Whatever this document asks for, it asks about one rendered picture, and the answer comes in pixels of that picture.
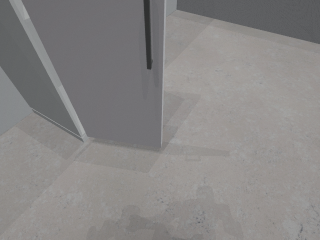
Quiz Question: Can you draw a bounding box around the handle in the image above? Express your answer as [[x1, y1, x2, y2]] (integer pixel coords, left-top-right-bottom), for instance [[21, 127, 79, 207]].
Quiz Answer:
[[143, 0, 153, 70]]

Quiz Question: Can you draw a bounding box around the fridge door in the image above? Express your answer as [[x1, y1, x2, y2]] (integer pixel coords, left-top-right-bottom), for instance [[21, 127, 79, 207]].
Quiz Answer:
[[21, 0, 167, 148]]

